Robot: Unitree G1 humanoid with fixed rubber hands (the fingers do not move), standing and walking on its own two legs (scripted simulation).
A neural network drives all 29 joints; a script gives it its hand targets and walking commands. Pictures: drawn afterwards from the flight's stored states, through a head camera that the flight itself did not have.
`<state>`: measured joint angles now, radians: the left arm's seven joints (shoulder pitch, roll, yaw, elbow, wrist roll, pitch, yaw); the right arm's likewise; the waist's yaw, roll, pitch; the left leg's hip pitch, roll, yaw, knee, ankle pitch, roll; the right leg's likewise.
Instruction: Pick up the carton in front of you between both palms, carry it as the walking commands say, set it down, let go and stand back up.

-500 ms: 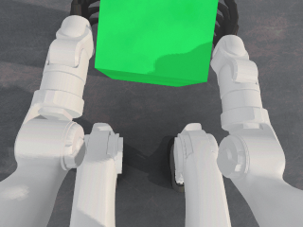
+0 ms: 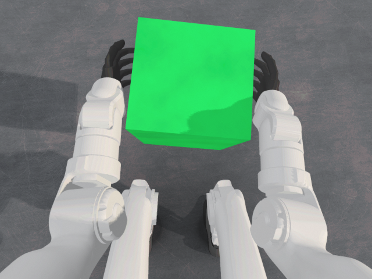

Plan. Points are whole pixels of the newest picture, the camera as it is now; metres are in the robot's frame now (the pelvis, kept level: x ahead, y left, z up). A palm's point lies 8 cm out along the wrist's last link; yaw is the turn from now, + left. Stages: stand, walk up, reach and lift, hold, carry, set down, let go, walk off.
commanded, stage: reach and lift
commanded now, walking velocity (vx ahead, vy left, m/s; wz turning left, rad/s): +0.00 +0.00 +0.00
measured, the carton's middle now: (188, 98) +0.49 +0.00 -0.12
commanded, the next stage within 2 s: none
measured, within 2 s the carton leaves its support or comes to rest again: neither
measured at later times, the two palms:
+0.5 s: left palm (73, 68) +0.44 +0.15 +0.11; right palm (321, 79) +0.43 -0.15 +0.11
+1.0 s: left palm out of the picture +0.39 +0.15 +0.26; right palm out of the picture +0.39 -0.15 +0.26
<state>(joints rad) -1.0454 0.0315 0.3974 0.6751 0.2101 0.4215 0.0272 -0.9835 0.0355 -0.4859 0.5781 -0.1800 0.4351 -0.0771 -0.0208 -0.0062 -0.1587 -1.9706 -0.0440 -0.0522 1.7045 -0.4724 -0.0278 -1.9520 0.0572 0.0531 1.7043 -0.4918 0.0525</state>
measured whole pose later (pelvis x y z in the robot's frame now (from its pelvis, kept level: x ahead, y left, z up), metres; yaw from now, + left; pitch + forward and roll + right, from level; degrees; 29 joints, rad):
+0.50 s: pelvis +0.04 +0.00 +0.14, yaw +1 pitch +29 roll -1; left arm -0.65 -0.10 0.38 0.61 0.23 0.38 0.04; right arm -0.62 0.10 -0.42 0.59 -0.20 0.38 -0.04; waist -0.02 0.00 -0.22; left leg -1.31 -0.03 -0.05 1.25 -0.44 -0.02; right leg -1.29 0.04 0.06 1.24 -0.45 0.03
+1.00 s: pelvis +0.09 +0.00 +0.25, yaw +1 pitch +5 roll +0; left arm -0.28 -0.15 0.27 0.41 0.22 0.50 0.02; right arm -0.28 0.15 -0.28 0.41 -0.22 0.51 -0.03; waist 0.00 0.00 -0.10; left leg -0.43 -0.02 -0.06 0.63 -0.28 -0.01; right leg -0.41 0.02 0.06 0.63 -0.30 0.01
